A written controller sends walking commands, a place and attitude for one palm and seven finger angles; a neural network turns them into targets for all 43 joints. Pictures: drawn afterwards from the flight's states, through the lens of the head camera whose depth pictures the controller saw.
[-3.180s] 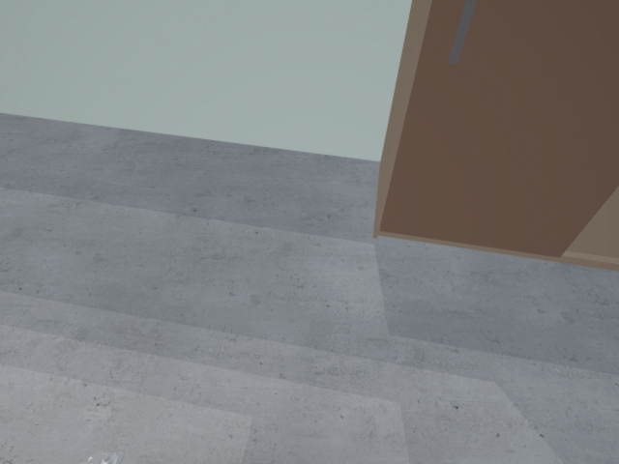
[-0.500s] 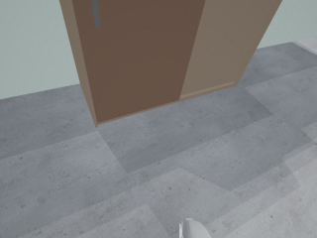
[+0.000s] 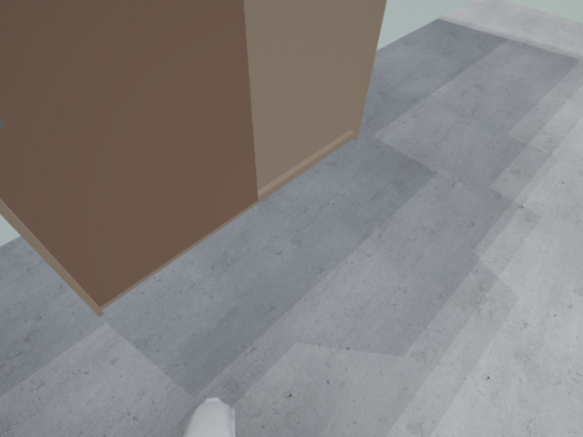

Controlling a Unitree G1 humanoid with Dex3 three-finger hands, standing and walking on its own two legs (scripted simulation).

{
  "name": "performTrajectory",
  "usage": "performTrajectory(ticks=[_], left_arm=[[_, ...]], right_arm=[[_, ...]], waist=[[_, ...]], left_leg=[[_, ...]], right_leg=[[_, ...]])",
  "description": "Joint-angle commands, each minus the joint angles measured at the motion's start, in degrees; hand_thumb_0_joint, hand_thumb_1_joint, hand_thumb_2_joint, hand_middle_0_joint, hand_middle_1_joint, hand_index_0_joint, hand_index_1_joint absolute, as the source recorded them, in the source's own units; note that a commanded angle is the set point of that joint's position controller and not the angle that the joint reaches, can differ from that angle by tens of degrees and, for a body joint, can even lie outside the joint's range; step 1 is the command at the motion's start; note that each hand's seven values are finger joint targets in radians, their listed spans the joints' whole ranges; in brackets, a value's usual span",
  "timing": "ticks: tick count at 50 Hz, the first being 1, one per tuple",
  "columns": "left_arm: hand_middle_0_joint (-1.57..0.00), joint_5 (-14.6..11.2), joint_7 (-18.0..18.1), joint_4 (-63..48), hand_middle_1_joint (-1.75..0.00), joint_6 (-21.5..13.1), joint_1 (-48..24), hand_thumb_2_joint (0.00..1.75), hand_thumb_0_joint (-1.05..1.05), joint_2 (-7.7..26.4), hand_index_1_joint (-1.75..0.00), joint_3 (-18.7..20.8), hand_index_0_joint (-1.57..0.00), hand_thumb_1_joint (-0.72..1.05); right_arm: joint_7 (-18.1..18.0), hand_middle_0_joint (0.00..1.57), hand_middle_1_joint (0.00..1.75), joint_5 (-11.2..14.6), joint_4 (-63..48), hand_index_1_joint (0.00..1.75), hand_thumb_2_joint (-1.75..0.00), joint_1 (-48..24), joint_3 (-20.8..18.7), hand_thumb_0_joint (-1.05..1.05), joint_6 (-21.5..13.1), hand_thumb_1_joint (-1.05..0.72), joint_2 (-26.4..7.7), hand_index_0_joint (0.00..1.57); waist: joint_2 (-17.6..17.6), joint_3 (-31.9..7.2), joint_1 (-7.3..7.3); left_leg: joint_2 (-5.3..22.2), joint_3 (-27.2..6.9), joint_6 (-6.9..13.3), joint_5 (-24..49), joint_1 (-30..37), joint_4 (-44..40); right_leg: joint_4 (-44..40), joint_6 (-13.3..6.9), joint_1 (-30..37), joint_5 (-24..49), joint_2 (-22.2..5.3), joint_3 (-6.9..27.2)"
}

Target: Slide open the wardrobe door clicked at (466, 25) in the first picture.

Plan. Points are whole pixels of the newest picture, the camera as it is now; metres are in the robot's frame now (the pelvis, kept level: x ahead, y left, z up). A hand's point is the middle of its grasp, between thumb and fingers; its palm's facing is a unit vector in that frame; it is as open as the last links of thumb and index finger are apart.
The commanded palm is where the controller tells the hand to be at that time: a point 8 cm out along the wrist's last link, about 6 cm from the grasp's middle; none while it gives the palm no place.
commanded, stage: walk to a spot facing it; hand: left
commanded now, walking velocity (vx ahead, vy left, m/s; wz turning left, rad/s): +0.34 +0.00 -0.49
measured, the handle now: out of the picture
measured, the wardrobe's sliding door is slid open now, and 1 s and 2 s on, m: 0.00 0.00 0.00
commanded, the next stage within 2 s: turn to face it in 0.58 s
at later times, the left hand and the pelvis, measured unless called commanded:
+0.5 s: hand (172, 336) +0.31 +0.23 -0.16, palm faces -0.25 -0.95 -0.19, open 7.4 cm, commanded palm none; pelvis +0.17 +0.06 +0.01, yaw -18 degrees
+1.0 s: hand (233, 286) +0.41 +0.13 -0.17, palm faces -0.34 -0.93 -0.14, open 7.4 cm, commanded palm none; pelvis +0.24 +0.03 -0.01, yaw -19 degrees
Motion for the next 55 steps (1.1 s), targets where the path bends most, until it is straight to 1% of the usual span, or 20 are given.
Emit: performTrajectory(ticks=[1,5,7,8,9,10,13,17,26,28,30,31,32,33,39,49,50,51,52,55], left_arm=[[-0.2,0.2,0.2,-3.0,-0.3,-1.9,3.0,0.9,0.0,8.8,-0.3,2.4,-0.2,0.9],[-0.2,0.1,0.3,-3.4,-0.3,-1.3,6.3,0.9,0.0,9.4,-0.3,2.9,-0.2,0.9],[-0.2,-0.3,0.5,-4.2,-0.3,-1.1,4.4,0.9,0.0,9.6,-0.3,3.2,-0.2,0.9],[-0.2,-0.9,0.2,-5.0,-0.3,-1.0,3.8,0.9,0.0,7.7,-0.3,3.1,-0.2,0.9],[-0.2,-1.4,-0.5,-5.9,-0.3,-1.3,4.8,0.9,0.0,4.0,-0.3,2.3,-0.2,0.9],[-0.2,-0.7,-0.3,-6.3,-0.3,-1.5,3.0,0.9,0.0,5.5,-0.3,2.3,-0.2,0.9],[-0.2,0.1,-1.1,-6.1,-0.3,-0.1,-0.3,0.9,0.0,5.0,-0.3,3.0,-0.2,0.9],[-0.2,0.0,-1.7,-5.5,-0.3,2.9,2.7,0.9,0.0,1.9,-0.3,2.7,-0.2,0.9],[-0.2,0.4,-1.7,-8.8,-0.3,3.9,-6.0,0.9,0.0,1.5,-0.3,2.5,-0.2,0.9],[-0.2,0.4,-1.6,-8.9,-0.3,3.3,-5.4,0.9,0.0,2.4,-0.3,2.5,-0.2,0.9],[-0.2,0.6,-1.1,-6.7,-0.3,1.9,3.6,0.9,0.0,6.4,-0.3,3.4,-0.2,0.9],[-0.2,0.9,-0.3,-5.4,-0.3,0.9,8.2,0.9,0.0,13.6,-0.3,4.6,-0.2,0.9],[-0.2,-0.5,0.4,-4.5,-0.3,1.0,11.4,0.9,0.0,18.2,-0.3,5.6,-0.2,0.9],[-0.2,-1.1,1.2,-4.7,-0.3,1.6,10.1,0.9,0.0,17.3,-0.3,5.4,-0.2,0.9],[-0.2,0.0,2.2,-7.9,-0.3,1.8,-7.2,0.9,0.0,7.6,-0.3,1.6,-0.2,0.9],[-0.2,-0.4,2.5,-5.5,-0.3,2.8,-4.9,0.9,0.0,7.4,-0.3,1.8,-0.2,0.9],[-0.2,-0.7,2.5,-5.8,-0.3,3.3,-4.5,0.9,0.0,5.7,-0.3,1.7,-0.2,0.9],[-0.2,-1.0,2.1,-6.7,-0.3,3.7,-3.1,0.9,0.0,2.8,-0.3,1.4,-0.2,0.9],[-0.2,-0.7,2.1,-8.4,-0.3,4.0,-6.0,0.9,0.0,2.4,-0.3,1.4,-0.2,0.9],[-0.2,0.1,1.6,-7.1,-0.3,4.0,-6.9,0.9,0.0,3.5,-0.3,2.6,-0.2,0.9]], right_arm=[[0.5,0.2,0.3,0.1,-3.5,0.3,-0.9,0.2,-0.7,0.0,-0.7,-0.9,-3.8,0.2],[0.2,0.2,0.3,0.4,-5.6,0.3,-0.9,-5.4,-0.8,0.0,-1.8,-0.9,-4.9,0.2],[-0.6,0.2,0.3,0.3,-3.5,0.3,-0.9,1.2,-1.5,0.0,-2.5,-0.9,-7.1,0.2],[-1.3,0.2,0.3,-0.2,-1.4,0.3,-0.9,8.9,-2.6,0.0,-2.9,-0.9,-11.4,0.2],[-1.4,0.2,0.3,-0.7,0.3,0.3,-0.9,16.2,-4.1,0.0,-3.0,-0.9,-18.0,0.2],[-1.4,0.2,0.3,-0.2,0.4,0.3,-0.9,16.9,-3.3,0.0,-2.1,-0.9,-16.9,0.2],[-1.6,0.2,0.3,0.1,-1.3,0.3,-0.9,7.1,-1.2,0.0,-2.3,-0.9,-9.4,0.2],[-2.0,0.2,0.3,0.2,-0.6,0.3,-0.9,4.2,-0.9,0.0,-2.1,-0.9,-8.2,0.2],[-1.5,0.2,0.3,-0.1,0.4,0.3,-0.9,6.5,-3.0,0.0,0.0,-0.9,-10.8,0.2],[-1.4,0.2,0.3,-0.1,0.2,0.3,-0.9,6.2,-3.5,0.0,0.4,-0.9,-12.1,0.2],[-0.9,0.2,0.3,0.4,-0.8,0.3,-0.9,6.2,-3.7,0.0,0.8,-0.9,-12.8,0.2],[-0.2,0.2,0.3,0.9,-2.4,0.3,-0.9,7.7,-2.7,0.0,1.1,-0.9,-8.9,0.2],[-0.8,0.2,0.3,1.0,-4.6,0.3,-0.9,5.8,-1.9,0.0,1.3,-0.9,-7.0,0.2],[-1.8,0.2,0.3,1.5,-5.0,0.3,-0.9,4.7,-1.9,0.0,1.9,-0.9,-8.3,0.2],[-1.4,0.2,0.3,0.3,2.1,0.3,-0.9,11.2,-0.6,0.0,4.1,-0.9,-5.5,0.2],[-0.4,0.2,0.3,0.7,2.2,0.3,-0.9,9.3,-0.4,0.0,3.3,-0.9,-4.1,0.2],[-0.2,0.2,0.3,0.6,2.4,0.3,-0.9,10.9,-0.8,0.0,3.0,-0.9,-5.6,0.2],[-0.2,0.2,0.3,0.2,1.7,0.3,-0.9,12.2,-1.6,0.0,2.6,-0.9,-10.1,0.2],[-0.5,0.2,0.3,-0.4,0.8,0.3,-0.9,12.1,-2.3,0.0,2.8,-0.9,-12.8,0.2],[-1.7,0.2,0.3,0.0,0.3,0.3,-0.9,7.7,-1.9,0.0,2.1,-0.9,-9.9,0.2]], waist=[[-7.5,0.1,1.99],[-8.2,-1.8,4.43],[-4.8,-5.2,0.54],[1.1,-10.5,-2.88],[16.7,-16.4,-4.91],[12.1,-13.8,-5.27],[6.9,-1.5,-1.36],[9.5,-0.6,2.2],[11.8,-0.4,-0.48],[11.1,-1.5,0.35],[4.2,-7.4,5.67],[-12.8,-12.5,7.15],[-19.4,-16.4,7.78],[-13.5,-16.2,7.32],[-6.9,-6.5,-1.52],[-5.6,-0.4,0.47],[2.2,-0.1,-0.23],[18.1,0.9,-0.29],[21.5,2.8,-1.34],[12.0,0.8,0.37]], left_leg=[[-2.8,2.2,-0.6,3.0,5.5,-12.3],[-6.6,3.9,0.4,-1.3,9.3,-21.9],[-7.1,4.7,1.1,3.0,24.8,-33.0],[-0.3,-2.7,3.4,5.1,41.2,-35.9],[18.6,-21.9,10.1,14.0,53.9,-37.4],[22.3,-23.7,13.7,16.1,49.3,-39.3],[15.5,-8.9,10.6,20.8,32.7,-41.9],[10.7,6.7,8.2,27.2,26.4,-41.6],[10.5,14.5,8.2,27.2,31.1,-36.7],[11.2,15.1,7.1,29.8,31.9,-31.4],[8.9,17.2,3.3,29.9,27.1,-13.6],[2.5,17.0,0.1,-1.9,9.7,2.1],[-4.7,9.9,-1.5,-25.0,0.5,16.2],[-2.5,1.7,-0.7,-23.6,1.3,17.6],[-3.2,1.2,0.1,-7.8,11.0,8.1],[-5.8,4.5,1.3,-1.5,20.4,-24.4],[-3.0,-1.1,2.7,2.4,22.1,-32.4],[6.9,-17.2,7.2,8.7,21.2,-41.1],[13.2,-25.7,12.7,10.2,17.4,-47.8],[6.0,-19.1,10.3,7.0,19.9,-46.2]], right_leg=[[-10.0,-4.9,-3.3,11.5,-14.0,12.5],[-5.1,-4.6,4.0,20.9,-15.2,17.4],[4.0,-2.1,-0.5,23.4,-12.7,15.6],[15.7,0.9,-10.1,18.3,-8.6,12.0],[34.8,4.6,-24.3,-14.6,-2.0,2.5],[44.9,4.9,-26.8,-19.5,-4.7,4.4],[49.5,6.7,-26.9,-10.2,-10.1,3.4],[42.9,8.1,-21.7,-4.9,-11.2,-0.1],[17.8,8.0,-16.6,-0.7,-9.7,-5.7],[12.6,6.9,-11.7,-0.4,-8.4,-6.4],[1.7,5.1,4.8,9.1,-7.3,-5.7],[1.0,0.1,20.2,30.3,-20.5,12.5],[0.1,-6.7,23.1,55.9,-30.7,26.4],[-0.5,-9.1,20.8,53.3,-30.7,22.1],[-7.6,-2.0,-4.0,20.5,-19.9,5.0],[-3.0,0.5,-5.8,4.9,-22.4,-0.8],[3.1,3.3,-9.1,-0.5,-19.5,-3.2],[14.3,7.5,-14.8,-10.8,-12.3,-7.0],[26.6,8.7,-17.1,-19.3,-8.8,-5.0],[38.6,8.4,-21.0,-8.7,-10.3,1.9]])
